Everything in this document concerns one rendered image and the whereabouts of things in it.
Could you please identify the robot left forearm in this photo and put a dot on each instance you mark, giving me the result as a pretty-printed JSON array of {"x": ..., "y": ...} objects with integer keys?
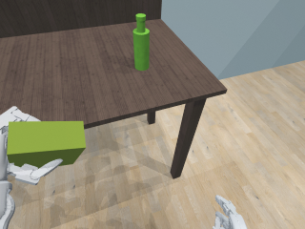
[{"x": 7, "y": 204}]

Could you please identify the sponge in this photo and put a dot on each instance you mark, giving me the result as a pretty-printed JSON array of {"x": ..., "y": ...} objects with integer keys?
[{"x": 39, "y": 142}]

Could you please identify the right robot hand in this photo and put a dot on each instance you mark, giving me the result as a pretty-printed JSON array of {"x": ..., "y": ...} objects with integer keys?
[{"x": 234, "y": 220}]

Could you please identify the table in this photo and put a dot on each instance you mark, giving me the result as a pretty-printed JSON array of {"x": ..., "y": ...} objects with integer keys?
[{"x": 73, "y": 60}]

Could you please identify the left robot hand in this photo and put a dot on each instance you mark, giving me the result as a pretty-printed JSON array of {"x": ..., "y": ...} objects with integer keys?
[{"x": 27, "y": 173}]

